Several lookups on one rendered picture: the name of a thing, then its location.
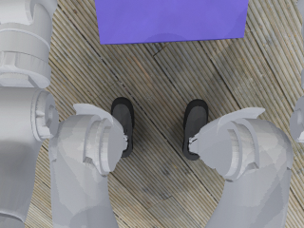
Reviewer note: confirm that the robot right upper arm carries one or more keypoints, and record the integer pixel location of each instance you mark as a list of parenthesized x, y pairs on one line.
[(296, 121)]

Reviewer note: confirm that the left robot thigh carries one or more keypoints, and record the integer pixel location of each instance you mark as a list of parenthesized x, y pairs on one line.
[(87, 150)]

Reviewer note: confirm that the robot left upper arm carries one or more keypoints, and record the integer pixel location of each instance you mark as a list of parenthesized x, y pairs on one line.
[(28, 116)]

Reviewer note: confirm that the robot left foot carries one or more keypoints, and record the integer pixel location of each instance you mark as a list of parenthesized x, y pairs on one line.
[(122, 110)]

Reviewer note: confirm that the carton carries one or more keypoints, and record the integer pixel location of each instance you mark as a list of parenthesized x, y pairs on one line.
[(125, 22)]

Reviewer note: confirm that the robot left forearm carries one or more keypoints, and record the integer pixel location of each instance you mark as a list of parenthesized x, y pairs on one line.
[(25, 37)]

